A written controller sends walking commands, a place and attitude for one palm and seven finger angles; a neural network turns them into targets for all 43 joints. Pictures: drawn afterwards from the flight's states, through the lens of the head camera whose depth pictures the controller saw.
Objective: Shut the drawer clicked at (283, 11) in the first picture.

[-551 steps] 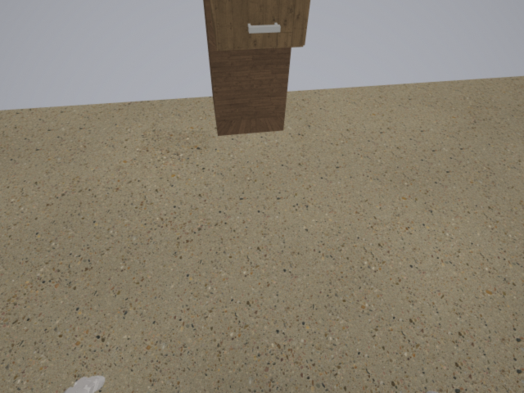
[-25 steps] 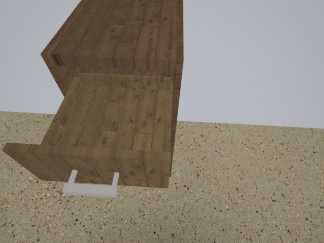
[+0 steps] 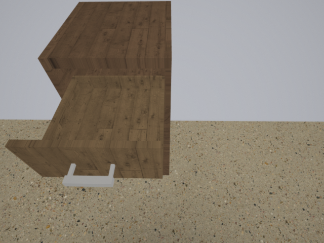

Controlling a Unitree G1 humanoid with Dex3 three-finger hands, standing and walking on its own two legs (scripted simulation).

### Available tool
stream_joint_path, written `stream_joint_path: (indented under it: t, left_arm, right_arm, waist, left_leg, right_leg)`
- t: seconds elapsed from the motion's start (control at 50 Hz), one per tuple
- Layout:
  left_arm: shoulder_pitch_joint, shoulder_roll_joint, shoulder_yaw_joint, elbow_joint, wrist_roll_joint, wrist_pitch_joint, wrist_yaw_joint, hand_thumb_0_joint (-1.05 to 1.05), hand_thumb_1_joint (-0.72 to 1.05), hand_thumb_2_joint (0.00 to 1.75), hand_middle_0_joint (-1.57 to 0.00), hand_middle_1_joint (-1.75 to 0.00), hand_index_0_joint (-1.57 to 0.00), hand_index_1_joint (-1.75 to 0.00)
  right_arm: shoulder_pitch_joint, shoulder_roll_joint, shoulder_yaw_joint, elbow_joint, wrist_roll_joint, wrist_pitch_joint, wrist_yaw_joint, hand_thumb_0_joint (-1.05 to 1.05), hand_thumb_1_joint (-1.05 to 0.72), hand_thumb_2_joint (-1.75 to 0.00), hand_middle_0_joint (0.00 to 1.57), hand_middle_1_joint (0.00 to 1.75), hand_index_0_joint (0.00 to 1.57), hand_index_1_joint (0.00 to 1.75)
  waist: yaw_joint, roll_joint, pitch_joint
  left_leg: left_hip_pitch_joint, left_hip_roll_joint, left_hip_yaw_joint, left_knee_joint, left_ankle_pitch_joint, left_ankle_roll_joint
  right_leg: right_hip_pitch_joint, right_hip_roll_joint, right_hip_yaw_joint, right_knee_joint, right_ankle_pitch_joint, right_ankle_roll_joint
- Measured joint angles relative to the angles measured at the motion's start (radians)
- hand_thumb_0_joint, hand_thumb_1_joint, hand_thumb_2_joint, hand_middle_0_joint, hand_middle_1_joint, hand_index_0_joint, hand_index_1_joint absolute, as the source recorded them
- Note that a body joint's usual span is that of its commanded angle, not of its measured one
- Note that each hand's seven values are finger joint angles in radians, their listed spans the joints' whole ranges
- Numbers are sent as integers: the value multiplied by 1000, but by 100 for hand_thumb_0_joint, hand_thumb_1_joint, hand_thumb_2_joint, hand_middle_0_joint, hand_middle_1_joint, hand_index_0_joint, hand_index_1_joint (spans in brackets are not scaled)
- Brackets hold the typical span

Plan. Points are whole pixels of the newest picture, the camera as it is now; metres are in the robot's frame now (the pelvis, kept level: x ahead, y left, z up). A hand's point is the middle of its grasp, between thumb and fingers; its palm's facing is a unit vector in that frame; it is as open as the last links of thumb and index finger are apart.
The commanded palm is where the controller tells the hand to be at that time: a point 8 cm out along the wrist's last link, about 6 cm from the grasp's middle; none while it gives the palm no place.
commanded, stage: come to a stop and stand still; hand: left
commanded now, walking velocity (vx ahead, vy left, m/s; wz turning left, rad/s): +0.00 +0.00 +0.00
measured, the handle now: (90, 174) +0.28 +0.21 -0.01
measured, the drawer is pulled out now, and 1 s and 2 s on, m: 0.30 0.30 0.29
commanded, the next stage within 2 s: look again from close up in 0.46 s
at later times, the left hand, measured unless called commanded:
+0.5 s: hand out of the picture -0.05 +0.15 -0.17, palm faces +0.01 -0.98 -0.17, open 7.4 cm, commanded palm none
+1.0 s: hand out of the picture -0.03 +0.21 -0.18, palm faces +0.02 -0.98 -0.18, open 7.4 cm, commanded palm none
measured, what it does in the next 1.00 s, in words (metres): stands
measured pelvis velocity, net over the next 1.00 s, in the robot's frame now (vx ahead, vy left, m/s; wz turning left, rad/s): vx -0.03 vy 0.03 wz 0.01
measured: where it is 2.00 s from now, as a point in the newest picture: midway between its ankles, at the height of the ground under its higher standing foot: outside the picture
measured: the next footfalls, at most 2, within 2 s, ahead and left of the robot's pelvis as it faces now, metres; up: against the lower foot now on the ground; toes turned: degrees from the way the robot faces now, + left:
none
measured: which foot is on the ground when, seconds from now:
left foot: down 0.00-1.00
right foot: down 0.00-1.00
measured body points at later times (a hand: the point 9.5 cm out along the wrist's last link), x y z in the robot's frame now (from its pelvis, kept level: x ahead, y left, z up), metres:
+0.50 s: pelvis -0.02 -0.01 +0.01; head -0.01 -0.02 +0.46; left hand -0.05 +0.20 -0.15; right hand -0.07 -0.21 -0.16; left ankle -0.02 +0.12 -0.74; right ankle -0.03 -0.10 -0.74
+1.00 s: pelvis -0.03 +0.03 +0.00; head -0.04 +0.05 +0.45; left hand -0.03 +0.26 -0.16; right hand -0.02 -0.19 -0.15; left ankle -0.02 +0.12 -0.74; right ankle -0.03 -0.10 -0.74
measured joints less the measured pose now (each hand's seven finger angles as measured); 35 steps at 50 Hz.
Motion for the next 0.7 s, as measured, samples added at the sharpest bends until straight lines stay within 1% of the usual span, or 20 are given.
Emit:
stream_joint_path:
  t: [0.18, 0.36, 0.56, 0.58, 0.6, 0.64, 0.68, 0.7]
  left_arm:
    - [39, -8, -17, 45, -6, -9, -5, 0, 91, 90, -20, -30, -20, -30]
    - [67, -31, -19, 63, -6, -10, -9, 0, 91, 90, -20, -30, -20, -30]
    - [96, -46, -13, 74, -8, -16, -7, 0, 91, 90, -20, -30, -20, -29]
    - [95, -49, -17, 75, -6, -23, -1, 0, 91, 90, -20, -30, -20, -29]
    - [92, -53, -21, 72, -5, -33, 4, 0, 91, 90, -20, -30, -20, -29]
    - [92, -57, -25, 62, -7, -45, 7, 0, 91, 90, -20, -30, -20, -30]
    - [91, -53, -27, 59, -11, -48, 7, 0, 91, 90, -21, -30, -20, -30]
    - [91, -49, -27, 58, -13, -44, 6, 0, 91, 90, -21, -30, -20, -30]
  right_arm:
    - [36, 10, 23, 65, 2, -8, 5, 0, -92, -90, 20, 30, 20, 30]
    - [91, 36, 31, 97, -2, -6, 9, 0, -91, -90, 20, 30, 20, 30]
    - [144, 61, 33, 111, -1, -15, 3, 0, -91, -90, 20, 30, 20, 30]
    - [145, 58, 34, 106, 0, -16, 7, 0, -91, -90, 20, 30, 20, 30]
    - [141, 53, 35, 91, 0, -14, 10, 0, -91, -90, 20, 30, 20, 30]
    - [131, 46, 34, 60, -1, -20, 10, 0, -91, -90, 20, 30, 20, 30]
    - [127, 45, 33, 40, -1, -30, 9, 0, -91, -90, 20, 30, 20, 30]
    - [126, 45, 33, 34, -1, -32, 9, 0, -91, -90, 20, 30, 20, 30]
  waist:
    - [11, -12, -15]
    - [10, -17, -23]
    - [6, -16, -25]
    - [5, -7, -25]
    - [3, 6, -16]
    - [-5, 17, 0]
    - [-15, 11, -3]
    - [-16, 5, -10]
  left_leg:
    - [54, 17, 5, -87, 59, -11]
    - [42, 27, 1, -107, 87, -16]
    - [22, 26, 3, -98, 83, -13]
    - [0, 33, -2, -66, 74, -13]
    - [-18, 40, -12, -33, 59, -14]
    - [-33, 40, -26, 0, 32, -10]
    - [-38, 30, -31, 17, 30, -3]
    - [-35, 24, -32, 22, 28, 1]
  right_leg:
    - [49, 22, 3, -86, 63, -10]
    - [43, 33, -1, -116, 96, -18]
    - [22, 32, 1, -109, 94, -17]
    - [17, 37, -4, -109, 95, -15]
    - [12, 44, -8, -106, 96, -14]
    - [2, 46, -10, -87, 93, -11]
    - [0, 36, -14, -66, 81, -8]
    - [1, 30, -14, -56, 74, -4]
